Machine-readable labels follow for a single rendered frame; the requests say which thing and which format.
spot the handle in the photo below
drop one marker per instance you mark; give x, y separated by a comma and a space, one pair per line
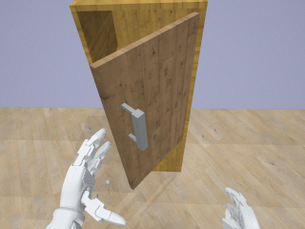
139, 126

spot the left robot hand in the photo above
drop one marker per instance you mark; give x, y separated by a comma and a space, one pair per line
80, 176

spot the right robot hand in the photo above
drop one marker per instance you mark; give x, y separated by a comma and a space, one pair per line
243, 218

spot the cupboard door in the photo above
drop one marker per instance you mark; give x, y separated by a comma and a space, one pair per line
152, 74

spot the robot left forearm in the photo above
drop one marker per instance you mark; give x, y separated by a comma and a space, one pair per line
66, 218

